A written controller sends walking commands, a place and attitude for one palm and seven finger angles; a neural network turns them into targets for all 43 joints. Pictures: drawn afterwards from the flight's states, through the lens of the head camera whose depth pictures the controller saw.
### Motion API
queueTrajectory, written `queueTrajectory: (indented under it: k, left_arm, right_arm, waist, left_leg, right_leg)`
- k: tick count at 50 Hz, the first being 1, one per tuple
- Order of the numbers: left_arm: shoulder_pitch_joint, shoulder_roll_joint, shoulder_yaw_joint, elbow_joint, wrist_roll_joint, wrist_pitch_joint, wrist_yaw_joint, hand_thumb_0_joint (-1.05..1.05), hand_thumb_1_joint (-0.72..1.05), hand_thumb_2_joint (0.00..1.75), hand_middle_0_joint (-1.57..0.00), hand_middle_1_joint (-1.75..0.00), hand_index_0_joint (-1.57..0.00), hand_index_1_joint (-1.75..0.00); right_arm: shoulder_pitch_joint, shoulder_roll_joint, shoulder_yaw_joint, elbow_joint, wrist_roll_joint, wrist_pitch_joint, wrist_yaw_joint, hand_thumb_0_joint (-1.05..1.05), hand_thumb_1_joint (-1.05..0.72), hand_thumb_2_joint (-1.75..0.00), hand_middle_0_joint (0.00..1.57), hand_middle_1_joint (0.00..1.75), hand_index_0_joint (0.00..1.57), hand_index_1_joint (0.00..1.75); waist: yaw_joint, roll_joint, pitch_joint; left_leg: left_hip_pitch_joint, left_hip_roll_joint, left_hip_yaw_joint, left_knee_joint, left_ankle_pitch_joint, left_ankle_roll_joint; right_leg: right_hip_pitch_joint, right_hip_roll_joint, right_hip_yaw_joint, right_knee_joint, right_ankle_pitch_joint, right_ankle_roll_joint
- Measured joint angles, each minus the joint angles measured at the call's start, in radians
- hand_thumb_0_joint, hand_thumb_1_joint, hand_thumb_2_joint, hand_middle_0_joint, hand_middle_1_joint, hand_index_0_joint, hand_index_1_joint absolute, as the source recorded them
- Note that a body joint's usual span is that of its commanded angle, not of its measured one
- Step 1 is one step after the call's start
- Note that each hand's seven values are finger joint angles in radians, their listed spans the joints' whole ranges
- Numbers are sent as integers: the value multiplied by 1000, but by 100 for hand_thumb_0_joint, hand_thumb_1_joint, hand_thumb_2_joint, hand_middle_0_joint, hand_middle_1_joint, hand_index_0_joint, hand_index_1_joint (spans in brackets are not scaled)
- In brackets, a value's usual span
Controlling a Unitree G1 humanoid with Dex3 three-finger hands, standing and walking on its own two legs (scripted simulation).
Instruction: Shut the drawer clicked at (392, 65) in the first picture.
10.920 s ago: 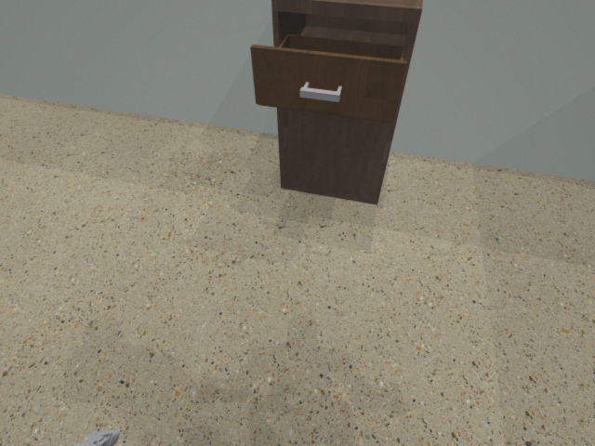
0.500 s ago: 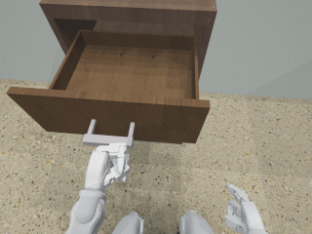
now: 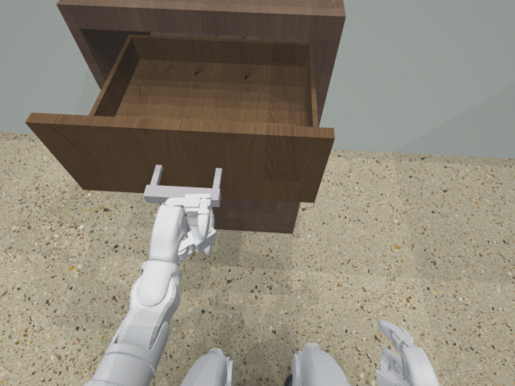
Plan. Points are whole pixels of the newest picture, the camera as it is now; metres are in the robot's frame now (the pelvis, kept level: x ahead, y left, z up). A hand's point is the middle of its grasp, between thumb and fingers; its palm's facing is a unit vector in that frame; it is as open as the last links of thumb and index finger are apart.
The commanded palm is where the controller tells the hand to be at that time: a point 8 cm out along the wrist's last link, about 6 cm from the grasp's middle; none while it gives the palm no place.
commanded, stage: push the drawer shut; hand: left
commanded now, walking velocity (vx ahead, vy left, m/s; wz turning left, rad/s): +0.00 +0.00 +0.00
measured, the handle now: (185, 184) +0.42 +0.12 +0.04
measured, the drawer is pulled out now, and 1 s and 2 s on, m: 0.23 0.10 0.00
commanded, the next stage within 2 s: none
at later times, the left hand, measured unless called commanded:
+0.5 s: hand (219, 190) +0.41 +0.07 +0.04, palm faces -0.08 -1.00 -0.04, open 3.0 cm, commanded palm +0.40 +0.12 +0.04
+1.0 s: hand (223, 160) +0.47 +0.07 +0.04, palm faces -0.06 -1.00 -0.04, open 3.2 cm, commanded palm +0.46 +0.12 +0.04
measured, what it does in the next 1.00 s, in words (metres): stands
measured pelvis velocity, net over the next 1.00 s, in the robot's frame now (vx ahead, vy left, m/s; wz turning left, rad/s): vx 0.00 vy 0.00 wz -0.03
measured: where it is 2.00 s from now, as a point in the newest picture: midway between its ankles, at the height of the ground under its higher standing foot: outside the picture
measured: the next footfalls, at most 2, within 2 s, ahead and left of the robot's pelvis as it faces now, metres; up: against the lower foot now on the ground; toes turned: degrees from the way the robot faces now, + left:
none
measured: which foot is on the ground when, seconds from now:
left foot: down 0.00-1.00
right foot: down 0.00-1.00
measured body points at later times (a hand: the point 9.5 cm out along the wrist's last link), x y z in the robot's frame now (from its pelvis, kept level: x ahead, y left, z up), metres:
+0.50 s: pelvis +0.00 +0.00 +0.00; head +0.11 +0.00 +0.44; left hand +0.41 +0.12 +0.04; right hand +0.10 -0.25 -0.12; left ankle +0.01 +0.10 -0.65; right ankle +0.04 -0.11 -0.65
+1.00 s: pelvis +0.00 +0.00 +0.00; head +0.13 -0.01 +0.43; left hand +0.47 +0.12 +0.04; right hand +0.04 -0.26 -0.13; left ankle +0.01 +0.10 -0.65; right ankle +0.04 -0.11 -0.65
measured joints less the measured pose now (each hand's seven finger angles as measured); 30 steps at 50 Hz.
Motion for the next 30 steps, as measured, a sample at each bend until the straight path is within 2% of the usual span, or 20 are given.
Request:
queueTrajectory:
  k: [16,30]
  left_arm:
    - [-197,-3,64,218,1,-58,5,1,80,93,-140,-160,-140,-160]
    - [-406,9,150,439,15,-86,26,0,82,94,-140,-160,-140,-160]
  right_arm:
    - [19,-1,-8,45,-5,20,5,1,-91,-90,20,30,20,30]
    - [51,-1,-17,77,-18,33,12,1,-91,-90,20,30,20,30]
  waist:
    - [-17,-1,8]
    - [-50,1,6]
  left_leg:
    - [-17,1,10,-9,8,4]
    - [-50,5,19,-15,15,4]
  right_leg:
    - [-22,1,11,-7,11,4]
    - [-60,7,19,-11,21,3]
